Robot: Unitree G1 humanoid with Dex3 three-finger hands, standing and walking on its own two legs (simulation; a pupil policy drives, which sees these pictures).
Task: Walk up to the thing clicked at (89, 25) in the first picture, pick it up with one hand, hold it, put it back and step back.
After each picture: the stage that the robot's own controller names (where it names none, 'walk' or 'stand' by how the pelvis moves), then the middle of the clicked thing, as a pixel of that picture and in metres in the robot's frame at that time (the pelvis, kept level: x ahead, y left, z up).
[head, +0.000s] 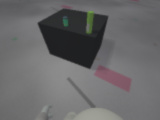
stand; (89, 23) +1.05 +0.07 +0.05
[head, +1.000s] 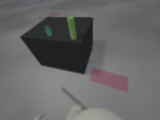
walk; (72, 28) +0.91 +0.29 +0.06
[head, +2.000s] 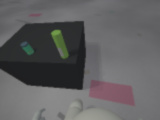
walk; (61, 45) +0.54 +0.30 +0.08
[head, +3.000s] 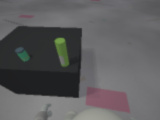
stand; (62, 53) +0.47 +0.25 +0.06
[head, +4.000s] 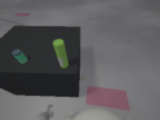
stand; (61, 55) +0.45 +0.25 +0.05
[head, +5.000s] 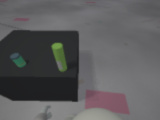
stand; (60, 58) +0.44 +0.26 +0.05
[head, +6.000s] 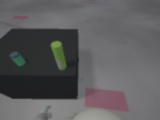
stand; (59, 57) +0.44 +0.26 +0.05
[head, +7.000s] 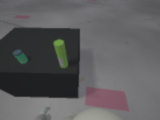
stand; (61, 55) +0.46 +0.25 +0.05
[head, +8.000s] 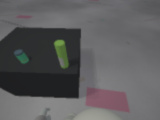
stand; (62, 55) +0.46 +0.25 +0.05
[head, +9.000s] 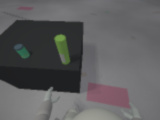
rise first; (63, 51) +0.47 +0.25 +0.05
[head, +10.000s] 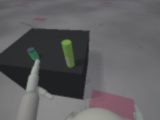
rise first; (68, 54) +0.48 +0.24 +0.05
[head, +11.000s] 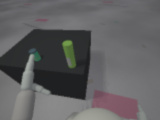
go down; (70, 55) +0.47 +0.24 +0.05
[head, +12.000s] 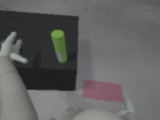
go down; (60, 48) +0.47 +0.21 +0.07
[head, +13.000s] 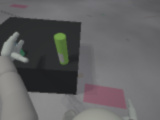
approach; (62, 50) +0.48 +0.22 +0.07
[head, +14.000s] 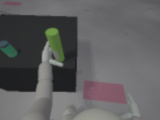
close; (56, 47) +0.47 +0.24 +0.10
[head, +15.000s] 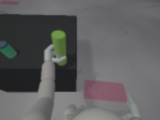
lift; (60, 50) +0.44 +0.20 +0.11
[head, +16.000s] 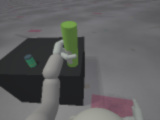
lift; (71, 47) +0.34 +0.13 +0.28
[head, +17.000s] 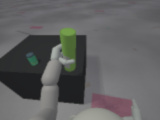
hold; (69, 53) +0.32 +0.15 +0.25
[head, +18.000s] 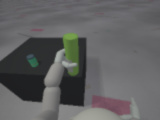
hold; (72, 57) +0.32 +0.13 +0.23
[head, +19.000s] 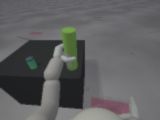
crouch; (70, 51) +0.34 +0.14 +0.26
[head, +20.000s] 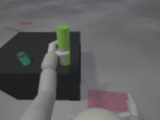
crouch; (64, 47) +0.42 +0.18 +0.21
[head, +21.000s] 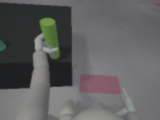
lower; (51, 42) +0.48 +0.23 +0.12
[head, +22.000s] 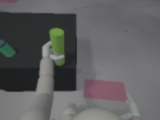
lower; (58, 49) +0.44 +0.21 +0.11
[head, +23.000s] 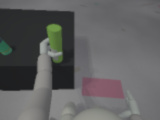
lower; (56, 46) +0.46 +0.22 +0.11
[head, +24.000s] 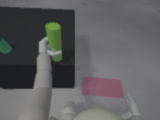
lower; (55, 45) +0.46 +0.22 +0.12
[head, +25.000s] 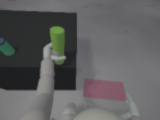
open; (58, 48) +0.44 +0.21 +0.11
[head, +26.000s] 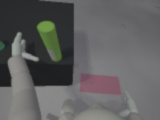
sink last; (52, 45) +0.44 +0.22 +0.12
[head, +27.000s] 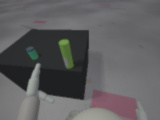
sink last; (67, 55) +0.46 +0.24 +0.09
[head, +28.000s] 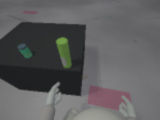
stand; (65, 54) +0.44 +0.23 +0.07
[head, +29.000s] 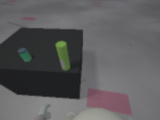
walk; (63, 57) +0.45 +0.23 +0.06
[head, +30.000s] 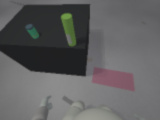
walk; (69, 32) +0.61 +0.22 +0.08
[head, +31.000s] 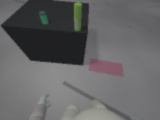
walk; (77, 18) +0.88 +0.18 +0.06
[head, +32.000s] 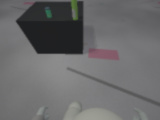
stand; (74, 9) +1.21 +0.32 +0.08
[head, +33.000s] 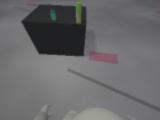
stand; (78, 13) +1.24 +0.27 +0.05
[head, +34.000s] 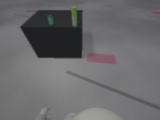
stand; (74, 17) +1.25 +0.30 +0.05
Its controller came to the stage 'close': yes
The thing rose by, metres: 0.21
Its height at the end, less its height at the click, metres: +0.00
